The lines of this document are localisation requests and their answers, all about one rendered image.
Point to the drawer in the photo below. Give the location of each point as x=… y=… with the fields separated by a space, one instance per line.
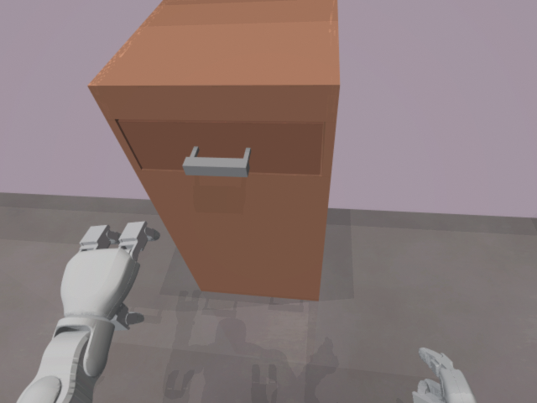
x=286 y=147

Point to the cabinet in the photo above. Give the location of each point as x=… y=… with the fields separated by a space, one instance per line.
x=235 y=60

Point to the robot left hand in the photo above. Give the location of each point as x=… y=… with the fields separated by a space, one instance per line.
x=97 y=279

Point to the robot right hand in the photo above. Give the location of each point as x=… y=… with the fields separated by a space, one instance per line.
x=453 y=386

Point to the handle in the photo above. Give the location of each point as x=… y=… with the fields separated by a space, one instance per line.
x=233 y=167

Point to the robot left forearm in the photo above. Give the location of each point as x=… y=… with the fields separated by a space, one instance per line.
x=72 y=362

